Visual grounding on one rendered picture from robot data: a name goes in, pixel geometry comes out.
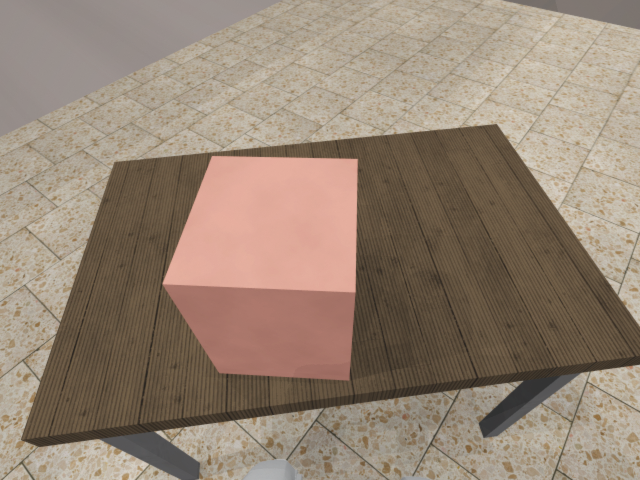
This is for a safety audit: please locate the carton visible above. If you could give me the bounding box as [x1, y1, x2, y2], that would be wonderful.
[163, 156, 358, 381]

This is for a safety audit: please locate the robot left thigh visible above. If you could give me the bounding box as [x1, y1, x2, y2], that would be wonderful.
[243, 460, 302, 480]

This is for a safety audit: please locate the table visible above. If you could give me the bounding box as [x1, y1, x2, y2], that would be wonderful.
[21, 124, 640, 480]

